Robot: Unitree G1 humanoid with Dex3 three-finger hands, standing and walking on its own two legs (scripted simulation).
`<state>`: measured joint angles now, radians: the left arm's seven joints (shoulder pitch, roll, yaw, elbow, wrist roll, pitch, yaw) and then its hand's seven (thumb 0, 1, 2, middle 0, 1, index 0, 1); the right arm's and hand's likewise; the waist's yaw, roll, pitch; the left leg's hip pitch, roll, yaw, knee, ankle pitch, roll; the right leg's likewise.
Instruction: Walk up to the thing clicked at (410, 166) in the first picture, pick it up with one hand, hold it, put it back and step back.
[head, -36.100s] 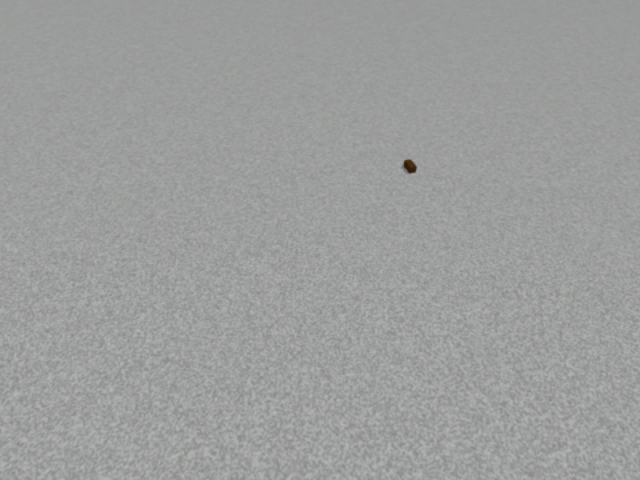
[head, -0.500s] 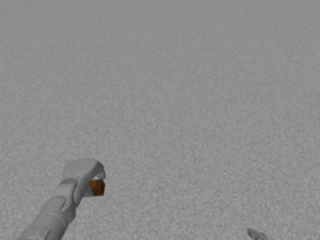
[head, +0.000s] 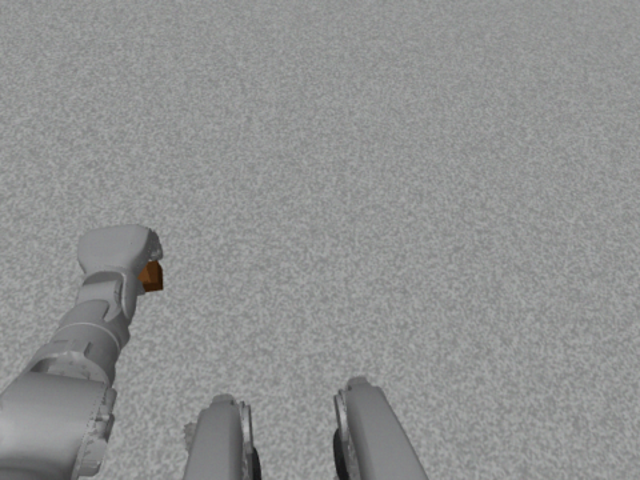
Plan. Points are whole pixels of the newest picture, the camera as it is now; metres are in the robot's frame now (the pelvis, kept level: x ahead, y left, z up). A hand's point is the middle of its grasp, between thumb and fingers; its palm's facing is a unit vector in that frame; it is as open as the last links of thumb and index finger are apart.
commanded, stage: crouch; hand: left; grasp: from above
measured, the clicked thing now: (135, 278) +0.45 +0.23 -0.15
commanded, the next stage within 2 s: lower in 1.44 s
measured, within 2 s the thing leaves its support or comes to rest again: neither
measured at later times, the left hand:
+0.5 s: hand (164, 292) +0.48 +0.23 -0.31, palm faces -0.43 -0.05 -0.90, open 6.5 cm
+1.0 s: hand (174, 290) +0.52 +0.23 -0.39, palm faces -0.44 -0.06 -0.90, open 6.5 cm
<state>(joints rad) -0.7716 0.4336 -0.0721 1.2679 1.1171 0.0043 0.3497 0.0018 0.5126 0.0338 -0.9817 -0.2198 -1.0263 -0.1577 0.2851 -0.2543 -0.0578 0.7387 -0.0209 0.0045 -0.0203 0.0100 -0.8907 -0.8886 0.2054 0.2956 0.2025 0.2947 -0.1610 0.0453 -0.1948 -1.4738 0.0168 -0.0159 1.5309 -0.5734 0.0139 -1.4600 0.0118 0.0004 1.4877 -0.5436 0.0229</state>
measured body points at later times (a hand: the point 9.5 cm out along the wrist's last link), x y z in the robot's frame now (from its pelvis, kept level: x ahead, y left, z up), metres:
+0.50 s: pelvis -0.01 +0.00 -0.16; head +0.23 +0.04 +0.22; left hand +0.50 +0.23 -0.26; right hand +0.02 -0.28 -0.28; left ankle +0.06 +0.11 -0.56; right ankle +0.07 -0.13 -0.56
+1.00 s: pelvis -0.02 +0.00 -0.23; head +0.25 +0.04 +0.13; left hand +0.53 +0.23 -0.34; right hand -0.03 -0.27 -0.33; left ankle +0.06 +0.11 -0.56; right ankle +0.07 -0.13 -0.56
